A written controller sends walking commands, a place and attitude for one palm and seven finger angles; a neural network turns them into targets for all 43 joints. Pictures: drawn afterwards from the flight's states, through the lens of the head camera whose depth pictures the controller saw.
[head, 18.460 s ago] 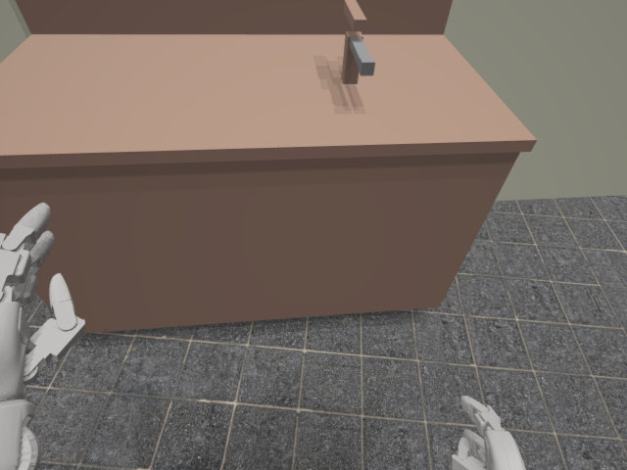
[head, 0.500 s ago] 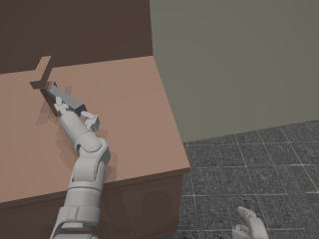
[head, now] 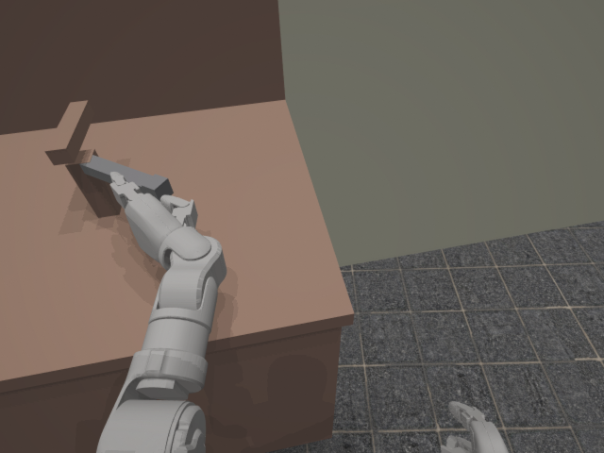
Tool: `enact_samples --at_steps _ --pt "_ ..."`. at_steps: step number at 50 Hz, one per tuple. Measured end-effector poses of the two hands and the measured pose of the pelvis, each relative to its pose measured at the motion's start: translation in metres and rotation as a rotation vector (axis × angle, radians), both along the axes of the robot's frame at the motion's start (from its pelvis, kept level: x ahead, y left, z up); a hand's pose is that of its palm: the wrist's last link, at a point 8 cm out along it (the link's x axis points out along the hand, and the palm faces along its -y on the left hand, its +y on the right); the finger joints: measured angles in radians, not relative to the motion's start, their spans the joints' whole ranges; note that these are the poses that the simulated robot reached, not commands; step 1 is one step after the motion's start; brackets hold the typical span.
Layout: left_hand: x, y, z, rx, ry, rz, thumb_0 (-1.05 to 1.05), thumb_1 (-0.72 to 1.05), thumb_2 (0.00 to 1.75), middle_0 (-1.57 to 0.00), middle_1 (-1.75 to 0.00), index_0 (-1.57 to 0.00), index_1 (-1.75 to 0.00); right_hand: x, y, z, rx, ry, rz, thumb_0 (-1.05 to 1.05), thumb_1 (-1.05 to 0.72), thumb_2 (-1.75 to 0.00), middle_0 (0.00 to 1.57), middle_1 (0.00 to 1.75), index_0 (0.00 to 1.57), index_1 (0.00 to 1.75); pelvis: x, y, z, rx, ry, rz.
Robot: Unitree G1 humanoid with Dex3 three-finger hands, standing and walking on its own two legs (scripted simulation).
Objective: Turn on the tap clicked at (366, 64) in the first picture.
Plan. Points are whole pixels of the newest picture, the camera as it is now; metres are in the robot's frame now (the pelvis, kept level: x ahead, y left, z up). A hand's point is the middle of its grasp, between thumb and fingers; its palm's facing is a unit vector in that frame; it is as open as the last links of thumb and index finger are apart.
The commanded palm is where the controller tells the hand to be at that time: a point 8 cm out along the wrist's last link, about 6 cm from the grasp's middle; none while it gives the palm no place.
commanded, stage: push the lever round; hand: left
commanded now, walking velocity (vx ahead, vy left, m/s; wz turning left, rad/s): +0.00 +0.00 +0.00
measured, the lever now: (157, 189) +0.43 +0.24 +0.14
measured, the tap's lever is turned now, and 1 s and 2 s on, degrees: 52 86 86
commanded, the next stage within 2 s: lift the hand up off the lever in 0.34 s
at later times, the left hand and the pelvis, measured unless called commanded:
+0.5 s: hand (203, 182) +0.45 +0.18 +0.13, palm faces +0.77 -0.63 -0.10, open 8.0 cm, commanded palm +0.39 +0.21 +0.13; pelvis +0.02 +0.00 +0.00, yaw -1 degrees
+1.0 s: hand (193, 184) +0.43 +0.19 +0.15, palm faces +0.74 -0.66 -0.08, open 7.8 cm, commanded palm +0.38 +0.22 +0.15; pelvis +0.01 +0.02 +0.00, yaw -1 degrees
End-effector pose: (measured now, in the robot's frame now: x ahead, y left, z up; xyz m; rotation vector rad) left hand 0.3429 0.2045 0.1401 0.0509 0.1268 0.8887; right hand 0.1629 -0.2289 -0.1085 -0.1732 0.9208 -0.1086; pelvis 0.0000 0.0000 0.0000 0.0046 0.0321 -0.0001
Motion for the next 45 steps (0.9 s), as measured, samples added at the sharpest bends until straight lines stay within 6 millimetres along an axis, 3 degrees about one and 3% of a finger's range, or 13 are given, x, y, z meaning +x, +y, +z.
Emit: enact_samples --at_steps 12,21,27,34,45 --pt "0.036 -0.011 0.002 0.009 0.024 0.000 0.01 0.88 0.89 -0.15 -0.15 -0.07 -0.11 -0.025 -0.003 -0.015 0.005 0.089 -0.033 0.01 -0.90 -0.90 0.20 0.30 0.20 0.30 0.004 0.001 -0.002 0.001 0.049 -0.008" --pt "0.056 -0.007 0.001 -0.001 0.022 0.000 0.01 0.89 0.90 -0.15 -0.15 -0.10 -0.13 -0.040 -0.013 -0.018 -0.005 0.142 -0.075 0.01 -0.90 -0.90 0.20 0.30 0.20 0.30 0.016 0.002 -0.001 0.005 0.076 -0.022" --pt "0.050 -0.003 -0.002 -0.018 0.018 -0.008 0.01 0.89 0.90 -0.15 -0.15 -0.12 -0.14 -0.040 -0.018 -0.014 -0.011 0.131 -0.090 0.01 -0.90 -0.90 0.20 0.30 0.20 0.30 0.019 0.004 -0.001 0.006 0.068 -0.028" --pt "0.029 0.007 -0.014 -0.046 0.041 0.019 0.01 0.90 0.90 -0.15 -0.15 -0.14 -0.14 -0.028 -0.013 -0.009 -0.018 0.082 -0.062 0.01 -0.91 -0.90 0.20 0.30 0.20 0.30 0.014 0.007 -0.001 0.002 0.042 -0.024" --pt "0.032 0.012 0.019 0.008 -0.029 -0.014 0.01 0.90 0.90 -0.15 -0.14 -0.14 -0.15 -0.014 0.010 -0.005 0.006 0.027 -0.009 0.01 -0.90 -0.90 0.20 0.30 0.20 0.30 0.004 0.012 -0.001 -0.004 0.026 -0.011"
